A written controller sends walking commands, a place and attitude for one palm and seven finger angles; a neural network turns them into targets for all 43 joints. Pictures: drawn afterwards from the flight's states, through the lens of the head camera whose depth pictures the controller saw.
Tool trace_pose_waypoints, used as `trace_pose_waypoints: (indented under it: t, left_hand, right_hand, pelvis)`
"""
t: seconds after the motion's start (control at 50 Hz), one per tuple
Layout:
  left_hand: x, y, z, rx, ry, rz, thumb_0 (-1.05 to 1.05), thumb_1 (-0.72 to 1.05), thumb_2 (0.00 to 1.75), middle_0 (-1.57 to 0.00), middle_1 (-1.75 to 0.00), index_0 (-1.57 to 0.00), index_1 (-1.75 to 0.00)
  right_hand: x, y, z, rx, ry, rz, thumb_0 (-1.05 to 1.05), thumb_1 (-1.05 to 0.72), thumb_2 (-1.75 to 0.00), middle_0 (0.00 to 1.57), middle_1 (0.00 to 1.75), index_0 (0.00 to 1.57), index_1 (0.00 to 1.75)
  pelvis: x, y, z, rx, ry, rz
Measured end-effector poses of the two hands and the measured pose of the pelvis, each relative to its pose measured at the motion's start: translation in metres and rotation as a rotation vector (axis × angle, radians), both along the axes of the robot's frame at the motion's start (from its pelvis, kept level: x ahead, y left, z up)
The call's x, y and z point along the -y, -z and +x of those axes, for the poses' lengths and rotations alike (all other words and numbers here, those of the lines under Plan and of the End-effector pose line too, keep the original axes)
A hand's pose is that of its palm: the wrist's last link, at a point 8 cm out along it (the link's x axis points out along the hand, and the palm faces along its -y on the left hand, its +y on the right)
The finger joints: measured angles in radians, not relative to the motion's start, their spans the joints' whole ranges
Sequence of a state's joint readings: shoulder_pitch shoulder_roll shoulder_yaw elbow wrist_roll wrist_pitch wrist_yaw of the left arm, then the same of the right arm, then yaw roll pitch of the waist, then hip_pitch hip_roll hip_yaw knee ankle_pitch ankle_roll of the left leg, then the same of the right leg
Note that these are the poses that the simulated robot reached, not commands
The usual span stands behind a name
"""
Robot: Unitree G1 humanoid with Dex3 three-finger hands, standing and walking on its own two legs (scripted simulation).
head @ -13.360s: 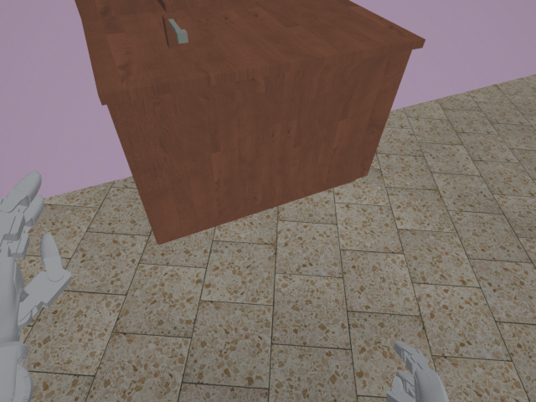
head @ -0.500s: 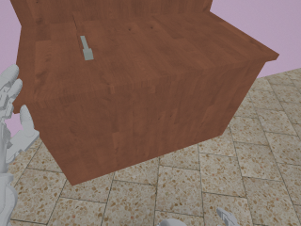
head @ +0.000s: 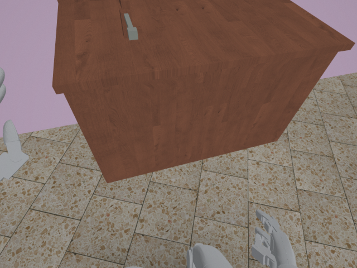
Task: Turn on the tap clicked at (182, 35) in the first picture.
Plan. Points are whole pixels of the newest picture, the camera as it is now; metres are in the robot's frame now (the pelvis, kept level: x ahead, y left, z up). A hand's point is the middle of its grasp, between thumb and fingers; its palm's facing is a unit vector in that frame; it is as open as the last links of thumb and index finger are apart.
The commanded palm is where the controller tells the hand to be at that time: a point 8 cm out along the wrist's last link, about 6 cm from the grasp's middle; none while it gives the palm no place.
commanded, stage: come to a stop and stand still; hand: left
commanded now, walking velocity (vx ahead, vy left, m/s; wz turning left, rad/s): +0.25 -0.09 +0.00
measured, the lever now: (132, 33) +0.73 +0.19 +0.13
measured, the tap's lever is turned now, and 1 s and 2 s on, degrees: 0 0 0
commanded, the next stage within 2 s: look again from close up in 0.42 s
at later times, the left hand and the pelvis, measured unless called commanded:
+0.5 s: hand (24, 166) +0.20 +0.22 +0.22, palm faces +0.42 -0.78 -0.46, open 7.5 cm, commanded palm +0.15 +0.26 +0.20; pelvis +0.00 -0.02 +0.01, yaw +2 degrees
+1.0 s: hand out of the picture +0.23 +0.29 +0.22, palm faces +0.47 -0.80 -0.37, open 7.5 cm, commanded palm +0.17 +0.30 +0.20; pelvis +0.00 +0.02 +0.02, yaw -1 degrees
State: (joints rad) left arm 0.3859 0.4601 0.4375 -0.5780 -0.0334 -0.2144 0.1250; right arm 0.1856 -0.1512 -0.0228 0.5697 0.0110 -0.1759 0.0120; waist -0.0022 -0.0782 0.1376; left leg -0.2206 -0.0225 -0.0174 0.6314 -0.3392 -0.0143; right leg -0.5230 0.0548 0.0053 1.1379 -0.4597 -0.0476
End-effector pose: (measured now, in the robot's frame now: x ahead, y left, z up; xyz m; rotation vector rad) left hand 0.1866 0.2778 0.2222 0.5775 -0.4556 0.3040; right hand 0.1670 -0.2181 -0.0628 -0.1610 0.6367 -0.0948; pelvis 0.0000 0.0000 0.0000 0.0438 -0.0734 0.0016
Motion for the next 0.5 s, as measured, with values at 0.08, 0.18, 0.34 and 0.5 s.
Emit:
trace_pose_waypoints:
  t: [0.08,0.18,0.34,0.5]
  left_hand:
    - [-0.002,-0.029,-0.014,-0.002,-0.058,0.087,0.02,0.89,0.90,-0.21,-0.31,-0.21,-0.30]
    - [-0.011,0.008,-0.032,-0.140,-0.182,0.031,0.01,0.89,0.90,-0.20,-0.31,-0.21,-0.30]
    - [0.027,0.060,-0.034,-0.275,-0.128,-0.257,0.02,0.89,0.90,-0.20,-0.31,-0.20,-0.30]
    - [0.020,-0.014,-0.023,0.006,-0.028,0.014,0.02,0.89,0.90,-0.21,-0.31,-0.21,-0.30]
  right_hand:
    - [-0.004,0.017,-0.026,-0.086,-0.003,0.083,0.01,-0.90,-0.90,0.20,0.30,0.20,0.30]
    - [0.015,0.054,-0.048,-0.207,0.002,0.088,0.01,-0.90,-0.90,0.21,0.30,0.21,0.30]
    - [0.052,0.021,-0.055,-0.247,-0.010,-0.060,0.02,-0.90,-0.90,0.20,0.30,0.20,0.30]
    - [0.063,-0.007,-0.016,-0.076,0.034,-0.136,0.02,-0.90,-0.90,0.20,0.30,0.20,0.30]
  pelvis:
    - [0.006,-0.008,0.000,-0.032,-0.007,-0.039]
    - [0.020,0.006,-0.004,-0.026,-0.035,-0.047]
    - [0.029,-0.014,-0.012,-0.028,-0.045,-0.014]
    - [0.022,-0.010,-0.004,-0.040,-0.038,-0.007]
